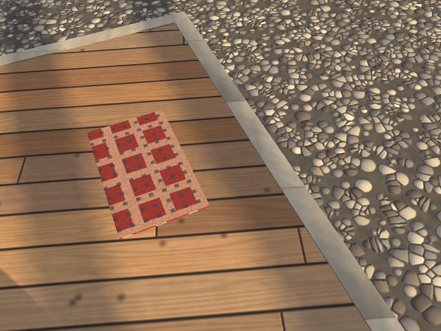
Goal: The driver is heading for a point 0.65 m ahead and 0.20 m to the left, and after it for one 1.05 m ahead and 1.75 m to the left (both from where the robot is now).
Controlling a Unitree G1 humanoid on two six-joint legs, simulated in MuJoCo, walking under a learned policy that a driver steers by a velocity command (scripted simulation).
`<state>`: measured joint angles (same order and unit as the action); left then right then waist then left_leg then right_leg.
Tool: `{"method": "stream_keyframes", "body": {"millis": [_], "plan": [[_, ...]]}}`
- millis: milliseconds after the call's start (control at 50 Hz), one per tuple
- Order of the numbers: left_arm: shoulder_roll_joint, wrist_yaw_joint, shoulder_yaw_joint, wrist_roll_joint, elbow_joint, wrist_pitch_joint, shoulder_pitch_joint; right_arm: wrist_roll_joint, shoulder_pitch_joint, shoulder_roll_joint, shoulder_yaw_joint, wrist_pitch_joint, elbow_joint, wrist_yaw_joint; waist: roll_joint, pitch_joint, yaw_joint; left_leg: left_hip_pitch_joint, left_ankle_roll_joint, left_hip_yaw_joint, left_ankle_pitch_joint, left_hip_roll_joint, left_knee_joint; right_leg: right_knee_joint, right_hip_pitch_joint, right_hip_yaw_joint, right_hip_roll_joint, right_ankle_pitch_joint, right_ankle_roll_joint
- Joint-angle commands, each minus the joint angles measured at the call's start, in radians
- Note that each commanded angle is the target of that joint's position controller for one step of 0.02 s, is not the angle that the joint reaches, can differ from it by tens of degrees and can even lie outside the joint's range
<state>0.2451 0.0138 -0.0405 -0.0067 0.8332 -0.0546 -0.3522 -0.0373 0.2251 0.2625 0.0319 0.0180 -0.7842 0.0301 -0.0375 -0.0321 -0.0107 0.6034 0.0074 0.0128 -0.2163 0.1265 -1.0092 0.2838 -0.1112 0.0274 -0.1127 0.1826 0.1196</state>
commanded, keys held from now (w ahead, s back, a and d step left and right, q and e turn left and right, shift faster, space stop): w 0.58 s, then w+q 0.28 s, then q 0.14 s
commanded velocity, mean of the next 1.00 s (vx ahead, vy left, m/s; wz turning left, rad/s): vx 0.48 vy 0.00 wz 0.10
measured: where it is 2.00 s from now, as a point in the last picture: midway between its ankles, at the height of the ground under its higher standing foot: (237, 289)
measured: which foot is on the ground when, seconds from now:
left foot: up 0.00-0.28, down 0.30-0.82, up 0.84-1.00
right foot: down 0.00-0.32, up 0.34-0.78, down 0.80-1.00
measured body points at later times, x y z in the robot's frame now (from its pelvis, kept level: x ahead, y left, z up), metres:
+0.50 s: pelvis +0.28 +0.06 +0.00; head +0.30 +0.07 +0.45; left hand +0.35 +0.32 -0.14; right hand +0.32 -0.21 -0.13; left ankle +0.30 +0.13 -0.75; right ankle +0.27 -0.08 -0.67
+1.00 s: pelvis +0.53 +0.01 +0.00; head +0.57 -0.01 +0.45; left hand +0.59 +0.28 -0.12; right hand +0.62 -0.26 -0.15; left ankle +0.48 +0.13 -0.66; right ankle +0.57 -0.07 -0.75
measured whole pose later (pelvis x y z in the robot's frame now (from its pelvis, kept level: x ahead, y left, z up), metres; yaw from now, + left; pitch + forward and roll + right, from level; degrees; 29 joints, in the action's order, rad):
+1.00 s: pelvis +0.53 +0.01 +0.00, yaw +10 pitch +0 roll +0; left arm 0.23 -0.01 -0.03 -0.02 0.86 -0.09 -0.22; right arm -0.02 0.28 0.28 0.08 0.01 -0.90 0.01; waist -0.04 -0.06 0.02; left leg 0.48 -0.05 0.00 -0.35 0.01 -1.11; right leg 0.40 -0.23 0.14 0.02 0.18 0.05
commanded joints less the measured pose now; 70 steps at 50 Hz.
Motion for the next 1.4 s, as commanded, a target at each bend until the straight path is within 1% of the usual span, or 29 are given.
{"method": "stream_keyframes", "body": {"millis": [20,200,240,280,300,320,340,360,380,420,480,580,700,760,800,820,840,860,900,940,1000,1120,1240,1260,1280,1300,1320,1360,1400], "plan": [[0.133,-0.002,-0.031,0.005,-0.030,-0.023,-0.027,0.000,-0.034,0.063,0.018,0.002,0.052,0.003,0.078,-0.024,0.001,0.072,0.010,0.005,0.118,0.008,0.103,-0.152,0.025,-0.179,0.266,-0.305,0.109],[0.147,-0.021,-0.025,-0.013,0.058,-0.025,-0.141,0.008,-0.248,0.055,0.009,0.021,0.121,0.008,0.094,-0.075,-0.054,0.051,-0.052,0.045,0.161,-0.066,0.400,-0.096,0.210,-0.149,0.312,-0.480,0.080],[0.164,-0.027,-0.026,-0.016,0.066,-0.026,-0.108,0.009,-0.185,0.065,0.015,0.028,0.104,0.002,0.104,-0.050,-0.011,-0.076,-0.087,0.063,0.087,-0.110,0.449,-0.015,0.217,-0.127,0.314,-0.692,0.057],[0.180,-0.027,-0.028,-0.018,0.073,-0.023,-0.077,0.005,0.054,0.099,0.035,0.040,0.025,-0.019,0.085,0.083,0.097,-0.381,-0.132,0.089,0.074,-0.173,0.527,0.267,0.181,-0.079,0.267,-0.870,0.024],[0.159,-0.026,-0.019,-0.011,0.057,-0.027,-0.076,-0.016,0.229,0.154,0.052,0.049,-0.018,-0.033,0.036,0.197,0.164,-0.647,-0.177,-0.049,0.034,-0.040,0.538,0.521,0.007,-0.054,0.228,-0.630,0.008],[0.055,-0.016,0.003,0.029,0.033,-0.029,-0.195,-0.032,0.320,0.287,0.089,0.048,-0.030,-0.037,-0.209,0.342,0.126,-0.938,-0.327,-0.556,-0.059,0.273,0.605,0.948,-0.349,0.017,0.038,-0.007,-0.049],[0.132,-0.020,-0.015,-0.007,0.048,-0.028,-0.147,0.011,0.255,0.223,0.075,0.039,-0.031,-0.024,-0.106,0.313,0.113,-0.875,-0.326,-0.727,-0.053,0.278,0.724,1.040,-0.464,-0.116,0.016,0.308,-0.028],[0.132,-0.016,-0.020,-0.011,0.028,-0.026,-0.071,0.026,0.138,0.175,0.062,0.036,-0.019,-0.021,-0.049,0.139,0.063,-0.715,-0.301,-0.543,-0.101,0.244,0.732,1.041,-0.508,-0.126,0.086,0.230,-0.023],[0.121,-0.009,-0.013,-0.013,0.020,-0.030,-0.028,0.023,0.071,0.110,0.045,0.040,-0.011,-0.016,0.005,0.064,0.045,-0.591,-0.276,-0.431,-0.053,0.201,0.774,0.980,-0.491,-0.112,0.127,0.165,-0.023],[0.093,0.000,-0.008,-0.028,0.027,-0.008,-0.033,0.025,0.040,0.061,0.028,0.051,-0.034,-0.019,-0.031,0.000,-0.007,-0.442,-0.218,-0.267,0.053,0.112,0.831,0.877,-0.408,-0.089,0.177,0.124,-0.040],[0.065,0.015,-0.002,-0.033,0.030,0.015,-0.020,0.029,0.091,0.082,0.033,0.074,-0.073,-0.016,-0.029,-0.002,-0.022,-0.410,-0.231,-0.178,0.184,0.086,0.875,0.823,-0.406,-0.053,0.194,0.069,-0.069],[0.052,0.020,0.009,-0.027,-0.034,0.015,0.197,0.033,0.160,0.085,0.033,0.077,-0.121,-0.014,-0.019,-0.054,0.017,-0.462,-0.219,-0.083,0.235,0.039,0.919,0.560,-0.515,-0.003,0.225,-0.113,-0.111],[0.050,0.015,0.017,-0.020,-0.086,0.004,0.362,0.029,0.246,0.109,0.037,0.069,-0.164,-0.025,-0.026,-0.050,0.064,-0.558,-0.207,-0.119,0.382,0.056,0.827,0.321,-0.445,0.015,0.173,-0.169,-0.119],[0.081,0.006,0.005,-0.019,-0.085,-0.012,0.320,0.020,0.214,0.134,0.046,0.062,-0.161,-0.034,-0.040,-0.029,0.027,-0.596,-0.188,-0.167,0.463,0.081,0.734,0.255,-0.345,-0.001,0.148,-0.058,-0.094],[0.127,-0.011,-0.019,-0.031,-0.014,-0.035,0.091,0.024,0.186,0.126,0.046,0.060,-0.156,-0.033,0.015,0.085,-0.074,-0.532,-0.155,-0.126,0.523,0.011,0.467,0.148,-0.036,-0.006,0.132,-0.044,-0.055],[0.208,-0.027,-0.040,-0.056,0.006,-0.046,-0.082,0.033,0.175,0.080,0.034,0.064,-0.118,-0.029,0.123,0.232,-0.134,-0.372,-0.132,-0.074,0.285,-0.059,0.182,0.125,0.211,-0.216,0.343,0.072,-0.004],[0.307,-0.028,-0.066,-0.059,0.001,-0.034,-0.094,0.066,0.283,-0.021,0.016,0.059,-0.087,-0.032,0.353,0.326,-0.078,-0.041,-0.099,0.016,-0.305,-0.215,-0.107,0.018,0.416,-0.618,0.584,0.163,0.094],[0.219,-0.024,-0.051,-0.037,-0.014,-0.020,-0.030,0.036,0.254,0.090,0.041,0.043,-0.114,-0.040,0.196,0.258,-0.064,0.026,-0.115,-0.068,-0.300,-0.151,-0.206,-0.013,0.321,-0.645,0.553,0.235,0.092],[0.100,-0.023,-0.019,-0.027,-0.031,-0.027,0.100,0.034,0.173,0.061,0.045,0.035,-0.109,-0.031,0.090,0.059,-0.012,-0.003,-0.096,-0.071,-0.163,-0.085,-0.180,-0.027,0.094,-0.334,0.474,-0.148,0.057],[0.066,-0.031,-0.009,-0.019,-0.018,-0.039,0.114,0.014,0.176,0.046,0.051,0.007,-0.113,-0.023,0.128,0.039,0.030,-0.068,-0.062,-0.052,-0.149,-0.067,-0.148,-0.012,0.004,-0.144,0.414,-0.488,0.027],[0.084,-0.033,-0.015,-0.006,-0.006,-0.052,0.091,0.012,0.156,0.022,0.053,-0.023,-0.093,-0.014,0.144,0.064,0.053,-0.071,-0.036,-0.025,-0.090,-0.086,-0.129,0.002,-0.010,-0.019,0.401,-0.704,0.036],[0.106,-0.044,-0.024,-0.006,0.001,-0.029,0.106,0.008,-0.018,-0.004,0.029,-0.035,-0.010,0.015,0.165,0.037,0.030,-0.137,-0.031,0.053,0.126,-0.087,0.219,0.012,-0.054,0.158,0.364,-0.630,0.032],[0.155,-0.046,-0.052,-0.002,0.009,0.010,0.086,-0.004,-0.027,0.051,0.045,-0.031,0.030,0.014,0.148,0.061,0.022,-0.239,-0.098,0.081,-0.008,-0.124,0.403,0.236,0.023,0.161,0.419,-0.579,0.000],[0.154,-0.045,-0.053,-0.002,0.010,0.023,0.082,-0.009,0.035,0.057,0.052,-0.018,0.015,0.007,0.092,0.095,0.055,-0.329,-0.119,0.083,0.061,-0.147,0.492,0.382,0.005,0.186,0.392,-0.534,-0.029],[0.151,-0.042,-0.054,-0.009,0.003,0.031,0.027,-0.016,0.109,0.137,0.074,-0.001,0.005,-0.008,-0.063,0.159,0.080,-0.484,-0.163,-0.075,0.381,-0.050,0.567,0.619,-0.104,0.211,0.324,-0.300,-0.091],[0.065,-0.034,-0.034,-0.009,-0.053,0.045,-0.013,0.001,0.105,0.274,0.107,-0.006,0.024,-0.020,-0.270,0.210,0.029,-0.665,-0.344,-0.470,0.854,0.241,0.558,0.923,-0.417,0.206,0.127,0.496,-0.154],[0.090,-0.039,-0.032,-0.025,-0.055,0.066,0.031,0.047,0.168,0.261,0.112,-0.021,0.023,-0.021,-0.129,0.312,0.090,-0.667,-0.419,-0.544,0.706,0.264,0.615,1.010,-0.446,-0.007,0.117,0.531,-0.157],[0.090,-0.042,-0.033,-0.009,-0.067,0.070,0.125,0.035,0.035,0.166,0.086,-0.044,0.038,-0.036,-0.033,0.106,0.049,-0.484,-0.354,-0.404,0.375,0.163,0.688,0.964,-0.499,-0.050,0.166,0.353,-0.151],[0.108,-0.045,-0.039,-0.030,-0.063,0.073,0.121,0.036,-0.049,0.103,0.067,-0.051,0.056,-0.045,-0.051,0.063,0.005,-0.386,-0.278,-0.319,0.305,0.064,0.711,0.858,-0.437,-0.055,0.177,0.251,-0.150]]}}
